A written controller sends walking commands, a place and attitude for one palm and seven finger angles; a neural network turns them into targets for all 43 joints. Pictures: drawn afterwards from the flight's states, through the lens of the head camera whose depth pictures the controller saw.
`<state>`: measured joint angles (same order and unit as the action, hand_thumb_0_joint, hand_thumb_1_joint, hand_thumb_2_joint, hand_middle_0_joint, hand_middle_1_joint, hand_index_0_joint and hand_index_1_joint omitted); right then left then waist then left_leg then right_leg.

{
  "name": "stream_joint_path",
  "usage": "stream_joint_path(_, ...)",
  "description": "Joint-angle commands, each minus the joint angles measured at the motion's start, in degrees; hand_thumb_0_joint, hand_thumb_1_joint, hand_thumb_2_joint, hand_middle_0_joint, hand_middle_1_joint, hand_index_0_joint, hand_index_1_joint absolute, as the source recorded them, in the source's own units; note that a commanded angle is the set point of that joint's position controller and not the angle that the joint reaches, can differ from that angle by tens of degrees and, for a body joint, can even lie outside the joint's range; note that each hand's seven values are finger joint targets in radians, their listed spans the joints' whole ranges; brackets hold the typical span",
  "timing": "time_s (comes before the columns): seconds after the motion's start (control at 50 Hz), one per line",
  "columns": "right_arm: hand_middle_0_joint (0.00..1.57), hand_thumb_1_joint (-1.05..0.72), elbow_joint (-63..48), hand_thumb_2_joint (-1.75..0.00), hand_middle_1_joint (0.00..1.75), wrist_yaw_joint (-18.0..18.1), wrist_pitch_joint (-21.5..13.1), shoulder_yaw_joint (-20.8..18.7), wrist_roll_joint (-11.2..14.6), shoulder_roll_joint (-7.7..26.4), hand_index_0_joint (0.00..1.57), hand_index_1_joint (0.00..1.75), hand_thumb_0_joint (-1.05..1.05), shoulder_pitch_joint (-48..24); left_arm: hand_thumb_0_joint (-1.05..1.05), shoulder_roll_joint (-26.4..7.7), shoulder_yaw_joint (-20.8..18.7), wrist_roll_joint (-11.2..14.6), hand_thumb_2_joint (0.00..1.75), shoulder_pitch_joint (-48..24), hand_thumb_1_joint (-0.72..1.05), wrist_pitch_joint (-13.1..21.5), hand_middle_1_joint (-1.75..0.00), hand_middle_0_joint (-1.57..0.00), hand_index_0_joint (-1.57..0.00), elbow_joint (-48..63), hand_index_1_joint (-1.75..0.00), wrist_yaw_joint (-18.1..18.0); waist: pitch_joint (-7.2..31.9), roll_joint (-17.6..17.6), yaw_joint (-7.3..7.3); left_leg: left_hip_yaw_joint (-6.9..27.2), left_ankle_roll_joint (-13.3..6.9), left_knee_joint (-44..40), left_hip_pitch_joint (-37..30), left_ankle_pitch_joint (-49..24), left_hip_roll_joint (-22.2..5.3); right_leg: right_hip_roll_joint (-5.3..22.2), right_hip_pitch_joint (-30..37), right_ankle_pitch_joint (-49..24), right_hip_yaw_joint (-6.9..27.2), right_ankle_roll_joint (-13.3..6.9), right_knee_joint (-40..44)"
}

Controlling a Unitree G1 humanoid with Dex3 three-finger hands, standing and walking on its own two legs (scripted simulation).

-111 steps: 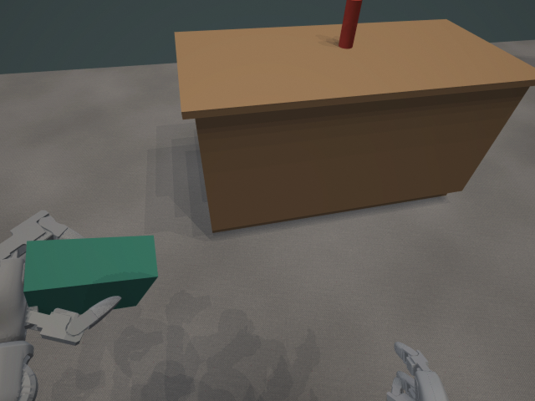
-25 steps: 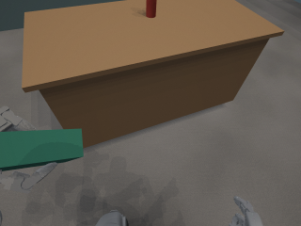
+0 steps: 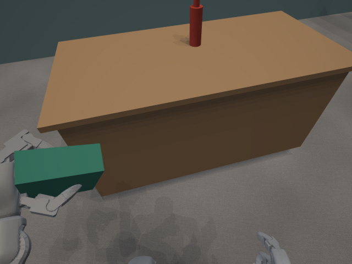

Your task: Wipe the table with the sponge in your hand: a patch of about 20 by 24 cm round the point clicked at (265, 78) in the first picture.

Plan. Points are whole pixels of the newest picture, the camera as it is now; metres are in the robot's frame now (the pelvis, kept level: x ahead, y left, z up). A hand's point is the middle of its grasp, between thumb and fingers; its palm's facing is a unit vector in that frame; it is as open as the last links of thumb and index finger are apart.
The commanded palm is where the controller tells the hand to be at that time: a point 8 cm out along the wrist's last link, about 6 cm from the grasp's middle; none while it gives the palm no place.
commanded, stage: take the last steps up to it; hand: left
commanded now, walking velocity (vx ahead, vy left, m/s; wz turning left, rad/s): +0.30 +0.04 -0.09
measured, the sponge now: (73, 172) +0.23 +0.21 +0.16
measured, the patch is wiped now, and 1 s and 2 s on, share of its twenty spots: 0.00 0.00 0.00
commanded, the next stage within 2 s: come to a stop and stand still in 1.22 s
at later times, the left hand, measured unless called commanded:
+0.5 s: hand (108, 123) +0.34 +0.17 +0.17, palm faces +0.36 -0.80 -0.48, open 9.3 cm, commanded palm +0.28 +0.23 +0.18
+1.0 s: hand (113, 85) +0.45 +0.20 +0.18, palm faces +0.37 -0.84 -0.39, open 9.3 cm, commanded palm +0.39 +0.24 +0.18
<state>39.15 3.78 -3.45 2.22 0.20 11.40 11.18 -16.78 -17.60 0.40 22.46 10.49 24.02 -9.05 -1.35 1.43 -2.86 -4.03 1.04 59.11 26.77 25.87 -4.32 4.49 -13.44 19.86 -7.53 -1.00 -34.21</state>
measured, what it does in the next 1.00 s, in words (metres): walks ahead: left foot, then right foot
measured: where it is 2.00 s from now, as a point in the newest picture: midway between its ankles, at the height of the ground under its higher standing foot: (194, 257)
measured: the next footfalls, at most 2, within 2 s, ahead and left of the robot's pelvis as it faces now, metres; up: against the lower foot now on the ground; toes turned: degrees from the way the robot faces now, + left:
left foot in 0.16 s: +0.13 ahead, +0.12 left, +0.00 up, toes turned +8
right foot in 0.44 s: +0.18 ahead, -0.15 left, +0.00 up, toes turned -13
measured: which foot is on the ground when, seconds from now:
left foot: up 0.00-0.14, down 0.16-0.44, up 0.46-0.82, down 0.84-1.00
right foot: down 0.00-0.18, up 0.20-0.42, down 0.44-0.86, up 0.88-1.00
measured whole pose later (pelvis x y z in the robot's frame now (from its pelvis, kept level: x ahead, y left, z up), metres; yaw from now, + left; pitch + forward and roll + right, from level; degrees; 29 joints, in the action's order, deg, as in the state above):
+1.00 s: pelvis +0.22 -0.03 +0.00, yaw -3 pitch -1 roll +0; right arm 34.0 2.9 -5.3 -0.3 0.7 8.9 10.3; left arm -21.9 -21.2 0.8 23.7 12.1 28.1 -8.9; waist -2.1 -1.5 0.7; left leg -8.8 -1.2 32.1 16.4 14.8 -4.3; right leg 4.0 -23.8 28.8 -5.0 1.1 -57.8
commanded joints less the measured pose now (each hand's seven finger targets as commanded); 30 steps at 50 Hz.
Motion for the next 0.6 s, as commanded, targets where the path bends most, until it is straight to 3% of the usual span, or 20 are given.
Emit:
stream_joint_path(0.0,0.2,-0.9,-11.65,-0.9,0.3,0.89,-2.86,-2.7,-0.58,4.01,0.2,0.3,0.0,-6.75,0.0,-14.13,-9.05,-0.09,1.3,-4.65,0.1,5.59,-1.6,-1.2,-1.2,15.73,-1.6,-2.0,5.95,-10.46,1.56,-3.83,-0.19,-14.69,2.18,-3.44,0.11,11.47,11.02,-31.77,11.19,-8.35,12.02)
stream_joint_path(0.04,0.2,-0.9,-13.13,-0.9,0.3,0.56,-2.72,-3.26,-0.69,3.97,0.2,0.3,0.0,-6.03,0.0,-13.63,-9.72,0.41,1.3,-1.61,0.1,5.58,-1.6,-1.2,-1.2,17.57,-1.6,-2.28,7.58,-9.84,0.99,-6.78,-0.29,-22.47,-1.38,-6.66,2.02,10.29,12.75,-30.79,10.78,-7.98,10.87)
stream_joint_path(0.1,0.2,-0.9,-14.17,-0.9,0.3,0.97,-2.8,-4.87,-0.32,5.17,0.2,0.3,0.0,-3.25,0.0,-14.04,-10.46,1.05,1.3,-0.29,0.1,5.88,-1.6,-1.2,-1.2,19.97,-1.6,-2.99,11.21,-4.58,3.01,-8.35,-0.89,-34.48,-16.54,-16.7,2.73,6.97,9.07,-27.58,8.15,-4.55,1.33)
stream_joint_path(0.12,0.2,-0.9,-14.27,-0.9,0.3,1.17,-2.76,-5.63,-0.13,6.44,0.2,0.3,0.0,-2.12,0.0,-14.41,-10.91,1.27,1.3,0.0,0.1,6.29,-1.6,-1.2,-1.2,20.22,-1.6,-3.05,12.99,1.59,4.08,-2.66,-3.36,-35.93,-25.75,-19.86,-1.51,4.76,1.76,-23.89,6.29,-2.18,-7.46)
stream_joint_path(0.14,0.2,-0.9,-14.67,-0.9,0.3,0.89,-2.63,-6.26,0.17,7.85,0.2,0.3,0.0,-2.63,0.0,-13.52,-10.39,1.58,1.3,0.33,0.1,6.62,-1.6,-1.2,-1.2,20.67,-1.6,-2.91,13.84,13.88,3.91,12.84,-9.04,-36.23,-34.23,-29.72,-13.06,-1.25,-11.57,-2.08,2.34,0.86,-18.42)
stream_joint_path(0.16,0.2,-0.9,-14.65,-0.9,0.3,0.63,-2.82,-5.88,-0.09,7.55,0.2,0.3,0.0,-2.97,0.0,-13.94,-10.24,1.69,1.3,1.33,0.1,7.12,-1.6,-1.2,-1.2,17.73,-1.6,-2.43,12.08,18.51,3.46,25.71,-13.89,-40.2,-33.09,-30.39,-20.67,-3.43,-18.92,16.92,4.02,1.24,-28.27)
stream_joint_path(0.18,0.2,-0.9,-13.75,-0.9,0.3,0.42,-3.11,-5.19,-0.6,6.82,0.2,0.3,0.0,-3.51,0.0,-15.07,-10.55,1.1,1.3,0.23,0.1,6.85,-1.6,-1.2,-1.2,16.82,-1.6,-2.01,7.61,15.62,4.0,28.71,-16.22,-42.33,-27.94,-26.0,-22.77,-1.16,-22.6,15.42,7.48,1.06,-32.68)
stream_joint_path(0.2,0.2,-0.9,-12.88,-0.9,0.3,0.26,-3.32,-5.73,0.02,6.95,0.2,0.3,0.0,-3.46,0.0,-14.59,-10.26,0.98,1.3,-0.28,0.1,6.82,-1.6,-1.2,-1.2,17.76,-1.6,-1.61,5.76,12.79,3.99,24.78,-16.84,-41.61,-27.69,-23.92,-22.12,0.62,-25.93,13.03,8.28,1.45,-32.45)
stream_joint_path(0.22,0.2,-0.9,-12.4,-0.9,0.3,0.18,-3.6,-5.95,0.38,7.08,0.2,0.3,0.0,-3.36,0.0,-14.09,-9.91,0.86,1.3,0.54,0.1,6.72,-1.6,-1.2,-1.2,18.54,-1.6,-1.36,4.92,11.06,3.46,19.25,-15.7,-40.96,-26.31,-22.89,-20.09,1.46,-26.14,10.84,7.35,1.8,-29.56)
stream_joint_path(0.28,0.2,-0.9,-12.45,-0.9,0.3,0.04,-4.8,-5.73,0.35,7.2,0.2,0.3,0.0,-3.16,0.0,-12.51,-9.5,0.83,1.3,3.22,0.1,6.46,-1.6,-1.2,-1.2,19.65,-1.6,-1.1,4.95,13.55,2.72,4.87,-10.7,-41.25,-16.25,-19.83,-13.71,0.48,-13.28,4.18,0.98,2.36,-15.69)
stream_joint_path(0.32,0.2,-0.9,-12.26,-0.9,0.3,0.21,-5.26,-5.34,0.33,7.01,0.2,0.3,0.0,-2.73,0.0,-11.71,-8.97,0.93,1.3,3.44,0.1,6.11,-1.6,-1.2,-1.2,17.17,-1.6,-1.02,4.02,14.13,3.1,2.03,-9.25,-41.09,-11.89,-14.57,-12.4,-1.31,-6.83,2.01,-2.27,2.8,-8.48)
stream_joint_path(0.38,0.2,-0.9,-12.12,-0.9,0.3,1.05,-5.06,-5.22,0.42,6.62,0.2,0.3,0.0,-3.13,0.0,-12.37,-9.35,0.59,1.3,1.33,0.1,5.47,-1.6,-1.2,-1.2,14.13,-1.6,-1.06,4.61,9.0,2.62,-1.26,-6.31,-32.6,-6.65,-3.72,-9.53,-2.9,4.37,-2.98,-4.8,2.95,2.33)
stream_joint_path(0.4,0.2,-0.9,-11.77,-0.9,0.3,1.19,-4.82,-5.22,0.4,6.19,0.2,0.3,0.0,-2.93,0.0,-13.34,-10.0,0.33,1.3,0.7,0.1,5.26,-1.6,-1.2,-1.2,12.77,-1.6,-1.15,4.89,3.28,2.26,-3.39,-4.93,-23.92,-2.95,-0.96,-6.92,-0.45,8.09,-1.46,-0.15,1.57,6.68)
stream_joint_path(0.42,0.2,-0.9,-11.91,-0.9,0.3,1.07,-4.28,-5.07,0.38,4.84,0.2,0.3,0.0,-2.71,0.0,-15.29,-10.82,-0.13,1.3,-0.67,0.1,5.14,-1.6,-1.2,-1.2,12.32,-1.6,-1.31,5.29,-11.89,2.16,-6.8,-2.61,-7.57,6.72,3.99,-0.62,10.14,11.97,2.73,19.13,-3.64,13.92)
stream_joint_path(0.44,0.2,-0.9,-12.78,-0.9,0.3,0.81,-4.75,-4.81,0.01,5.16,0.2,0.3,0.0,-5.42,0.0,-18.11,-13.98,0.61,1.3,-1.4,0.1,4.86,-1.6,-1.2,-1.2,11.85,-1.6,-1.75,5.62,-21.57,0.4,-1.62,-1.48,6.81,14.73,8.39,2.15,20.69,12.7,0.77,38.35,-9.47,20.2)
stream_joint_path(0.46,0.2,-0.9,-11.58,-0.9,0.3,0.06,-5.16,-5.53,-0.27,6.61,0.2,0.3,0.0,-5.1,0.0,-17.09,-12.4,0.97,1.3,-5.24,0.1,5.26,-1.6,-1.2,-1.2,13.21,-1.6,-1.19,6.04,-18.73,1.89,4.58,-0.87,12.96,14.45,4.5,0.87,21.32,10.8,6.53,40.54,-10.07,22.06)
stream_joint_path(0.48,0.2,-0.9,-10.6,-0.9,0.3,0.07,-5.07,-5.06,-0.08,5.83,0.2,0.3,0.0,-4.78,0.0,-17.91,-13.3,1.09,1.3,-3.69,0.1,5.91,-1.6,-1.2,-1.2,13.39,-1.6,-0.98,4.22,-14.62,2.24,5.95,-0.54,15.93,15.67,0.8,-0.61,21.56,9.98,4.42,37.6,-11.29,21.1)
stream_joint_path(0.52,0.2,-0.9,-8.96,-0.9,0.3,-0.26,-3.71,-4.24,-0.19,5.16,0.2,0.3,0.0,-4.57,0.0,-15.39,-11.95,0.55,1.3,-0.63,0.1,6.7,-1.6,-1.2,-1.2,12.94,-1.6,-0.33,5.11,-8.11,2.87,4.86,0.39,15.14,14.11,-5.18,-1.74,16.83,9.55,-9.9,21.23,-8.75,17.63)
stream_joint_path(0.54,0.2,-0.9,-9.17,-0.9,0.3,-0.26,-3.41,-4.42,-0.1,5.39,0.2,0.3,0.0,-5.09,0.0,-14.97,-11.42,0.46,1.3,-0.44,0.1,7.06,-1.6,-1.2,-1.2,13.31,-1.6,-0.24,5.22,-8.37,3.0,4.15,0.61,13.22,13.83,-6.51,-1.85,15.84,9.88,-16.99,17.09,-7.92,16.82)
stream_joint_path(0.58,0.2,-0.9,-9.97,-0.9,0.3,-0.07,-3.28,-4.77,-0.23,5.62,0.2,0.3,0.0,-5.18,0.0,-15.04,-11.01,0.33,1.3,-0.8,0.1,7.53,-1.6,-1.2,-1.2,14.97,-1.6,-0.41,5.08,-7.92,3.34,3.04,0.28,2.63,8.31,-7.19,-2.71,15.05,6.33,-21.8,11.89,-7.28,16.32)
